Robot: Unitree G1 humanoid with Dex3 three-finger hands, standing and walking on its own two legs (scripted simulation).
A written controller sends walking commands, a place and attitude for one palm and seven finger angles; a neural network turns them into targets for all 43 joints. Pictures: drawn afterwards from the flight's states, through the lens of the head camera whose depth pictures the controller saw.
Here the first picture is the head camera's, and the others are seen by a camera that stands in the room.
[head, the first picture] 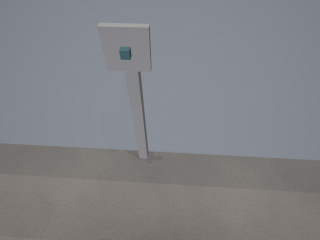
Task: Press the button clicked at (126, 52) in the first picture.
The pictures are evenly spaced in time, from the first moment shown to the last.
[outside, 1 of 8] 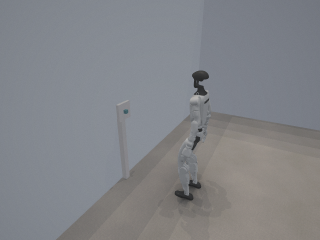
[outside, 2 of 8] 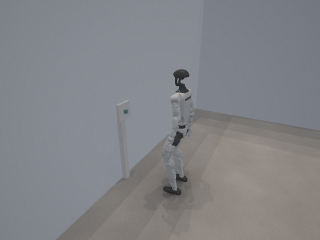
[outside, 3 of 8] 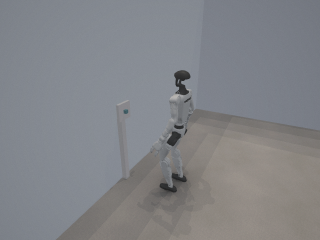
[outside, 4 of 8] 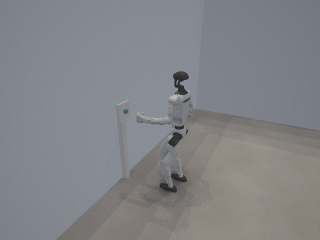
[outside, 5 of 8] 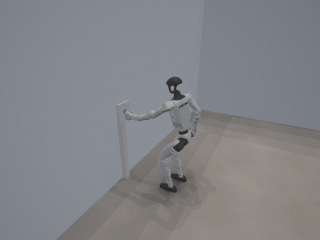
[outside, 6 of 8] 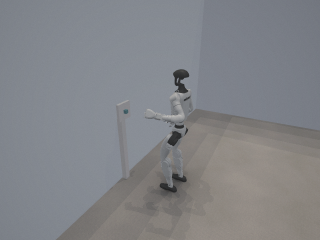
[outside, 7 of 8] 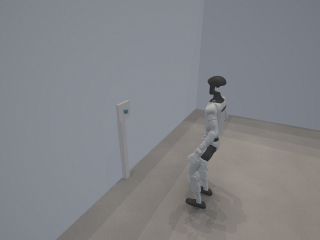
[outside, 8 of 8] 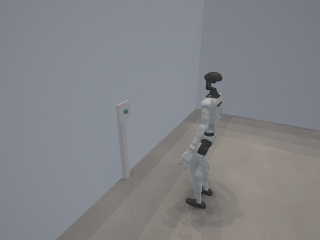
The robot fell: no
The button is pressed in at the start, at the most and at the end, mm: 0 12 0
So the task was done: yes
